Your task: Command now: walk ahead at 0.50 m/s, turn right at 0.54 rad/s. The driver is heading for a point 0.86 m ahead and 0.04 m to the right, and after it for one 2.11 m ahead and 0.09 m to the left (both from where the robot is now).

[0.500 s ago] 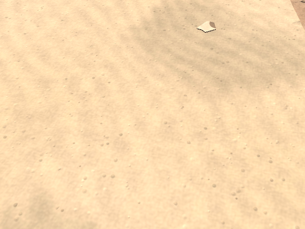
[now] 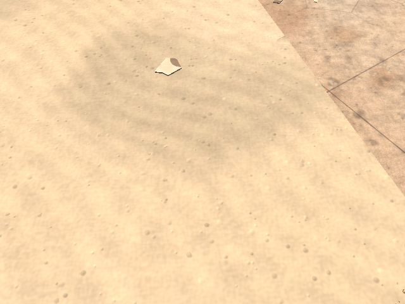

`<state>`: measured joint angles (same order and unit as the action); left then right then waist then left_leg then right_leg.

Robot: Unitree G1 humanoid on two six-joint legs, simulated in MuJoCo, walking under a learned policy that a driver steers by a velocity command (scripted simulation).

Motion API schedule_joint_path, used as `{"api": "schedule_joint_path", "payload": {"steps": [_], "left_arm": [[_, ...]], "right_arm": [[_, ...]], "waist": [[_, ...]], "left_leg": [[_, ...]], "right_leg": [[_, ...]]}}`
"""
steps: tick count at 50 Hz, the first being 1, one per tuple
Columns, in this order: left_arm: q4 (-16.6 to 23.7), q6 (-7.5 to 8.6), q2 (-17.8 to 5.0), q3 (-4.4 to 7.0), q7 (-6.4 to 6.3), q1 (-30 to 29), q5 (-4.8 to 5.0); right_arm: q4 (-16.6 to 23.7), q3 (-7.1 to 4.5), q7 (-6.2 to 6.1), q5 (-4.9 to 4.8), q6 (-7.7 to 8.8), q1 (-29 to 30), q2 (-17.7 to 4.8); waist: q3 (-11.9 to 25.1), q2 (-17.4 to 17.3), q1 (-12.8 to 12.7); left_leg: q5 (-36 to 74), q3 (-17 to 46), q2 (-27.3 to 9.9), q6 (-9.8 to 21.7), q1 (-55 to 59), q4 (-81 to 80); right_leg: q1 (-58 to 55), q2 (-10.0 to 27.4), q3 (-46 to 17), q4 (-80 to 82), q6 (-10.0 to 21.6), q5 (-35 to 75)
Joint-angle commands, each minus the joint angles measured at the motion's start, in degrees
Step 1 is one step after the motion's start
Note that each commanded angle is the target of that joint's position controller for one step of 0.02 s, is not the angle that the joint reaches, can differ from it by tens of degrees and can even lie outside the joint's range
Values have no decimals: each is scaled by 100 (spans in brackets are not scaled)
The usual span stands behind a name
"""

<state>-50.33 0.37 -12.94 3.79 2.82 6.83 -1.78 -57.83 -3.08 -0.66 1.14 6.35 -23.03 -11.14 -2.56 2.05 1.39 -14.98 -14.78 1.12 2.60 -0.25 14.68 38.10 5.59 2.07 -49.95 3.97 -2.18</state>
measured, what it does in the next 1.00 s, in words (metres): walks ahead: right foot, then left foot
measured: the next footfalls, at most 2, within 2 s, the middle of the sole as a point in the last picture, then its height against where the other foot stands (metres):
right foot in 0.18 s outside the picture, level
left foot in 0.76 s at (209, 276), level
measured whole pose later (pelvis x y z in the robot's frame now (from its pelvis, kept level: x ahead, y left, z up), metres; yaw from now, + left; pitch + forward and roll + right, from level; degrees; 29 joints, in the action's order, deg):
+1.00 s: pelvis +0.55 -0.05 +0.00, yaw +6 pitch +1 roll +1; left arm -45.8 3.1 -13.5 1.6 0.7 7.7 -2.7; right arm -53.5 -4.0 0.4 0.0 3.0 -19.9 -14.6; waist -2.3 1.6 1.0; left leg -10.5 1.4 9.0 8.2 -7.9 18.2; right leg 35.9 7.0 -2.9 -58.2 -1.7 -12.7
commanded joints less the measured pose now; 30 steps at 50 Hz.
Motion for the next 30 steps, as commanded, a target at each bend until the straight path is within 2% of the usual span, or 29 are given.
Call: {"api": "schedule_joint_path", "payload": {"steps": [1,3,5,7,8,9,10,11,12,13,14,15,16,17,19,21,26,30], "left_arm": [[521,50,-12,-85,84,-612,-13],[636,57,-87,-72,99,-790,-38],[658,57,-179,-29,78,-690,-55],[511,68,-343,62,24,-34,-64],[308,119,-457,138,-17,633,-91],[39,172,-774,275,-97,1513,-172],[76,201,-1436,410,-175,1577,-198],[118,105,-1477,412,-218,1884,-24],[44,80,-1298,358,-285,1488,24],[56,126,-964,269,-293,1169,64],[52,193,-725,197,-290,895,73],[26,258,-551,132,-301,760,118],[-10,336,-470,88,-291,773,127],[-82,410,-482,79,-285,901,148],[-210,484,-640,101,-280,1147,180],[-285,500,-683,99,-276,1373,159],[-427,542,-558,6,-299,1752,86],[-571,563,-487,-71,-399,1961,59]], "right_arm": [[287,-117,-46,-3,77,-25,-738],[225,-139,-81,5,15,-206,-810],[216,-165,-118,21,-62,-212,-918],[237,-220,-133,35,-173,-169,-1107],[258,-224,-113,21,-233,-174,-1141],[367,-192,-79,9,-253,-114,-1062],[739,-24,44,-84,-231,-420,-282],[891,-129,82,-78,-178,119,-773],[1025,-120,106,-116,-125,664,-763],[985,-85,104,-131,-58,657,-717],[854,-93,95,-63,-85,546,-683],[780,-87,103,58,-191,344,-642],[713,-83,124,113,-299,229,-583],[712,-86,154,128,-375,231,-547],[770,-87,206,126,-454,458,-498],[861,-90,232,77,-495,843,-518],[1074,-50,261,-27,-477,1640,-479],[1257,34,287,14,-443,2163,-394]], "waist": [[-344,-604,-7],[-354,-606,32],[-212,-705,-71],[200,-826,-359],[584,-754,-618],[1078,-364,-1027],[1629,1020,-627],[1950,411,-873],[1023,55,-733],[573,-154,-520],[331,-353,-271],[291,-289,-73],[326,-218,3],[308,-208,34],[167,-134,33],[15,-30,-86],[-234,88,-340],[-429,79,-462]], "left_leg": [[2523,350,-1576,479,-258,-618],[3020,207,-1693,458,210,-401],[4464,9,-1737,399,562,158],[5748,-109,-1754,368,739,1373],[5455,-127,-1728,323,469,2406],[4086,-167,-1586,159,-548,3911],[-1086,-27,-682,-145,-3102,5993],[-1574,1174,-119,-222,-3860,6803],[-848,1426,-523,-138,-4354,6688],[-413,1456,-708,-88,-4075,6161],[-245,1501,-860,-88,-3662,5694],[-176,1522,-915,-128,-3247,5416],[-154,1528,-926,-157,-2986,5226],[-133,1475,-898,-190,-2958,5094],[156,1389,-896,-251,-3205,4757],[600,1338,-911,-264,-3639,4426],[1446,1428,-616,-115,-3993,3419],[1634,1090,-369,80,-3923,2538]], "right_leg": [[-253,-103,377,841,81,245],[-290,-197,511,1137,219,-74],[-635,-471,699,1320,418,-591],[-1393,-883,841,1453,662,-1205],[-2262,-1064,754,1824,807,-1183],[-3683,-706,54,2255,1042,-1234],[-5631,1226,-2803,2457,1792,-1234],[-5666,1643,-4419,3397,2040,-1314],[-5090,1460,-3245,3474,1791,-944],[-4298,1228,-2617,3550,1537,-239],[-3735,920,-2049,3643,1278,394],[-3358,701,-1645,3754,1145,764],[-3192,579,-1425,3826,1074,993],[-3172,497,-1300,3881,1058,1275],[-3188,383,-1050,4015,977,1466],[-3386,345,-808,4141,783,1548],[-3783,308,-201,4272,374,1790],[-4243,452,199,4272,259,2387]]}}
Velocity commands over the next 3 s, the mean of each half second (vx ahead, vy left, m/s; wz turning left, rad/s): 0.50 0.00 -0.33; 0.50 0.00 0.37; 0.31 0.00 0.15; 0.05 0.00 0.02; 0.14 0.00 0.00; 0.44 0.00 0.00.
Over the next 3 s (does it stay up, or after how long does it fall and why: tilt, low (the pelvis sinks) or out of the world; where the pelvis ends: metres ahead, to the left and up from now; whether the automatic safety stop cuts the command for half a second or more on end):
stays up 1.11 -0.03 -0.03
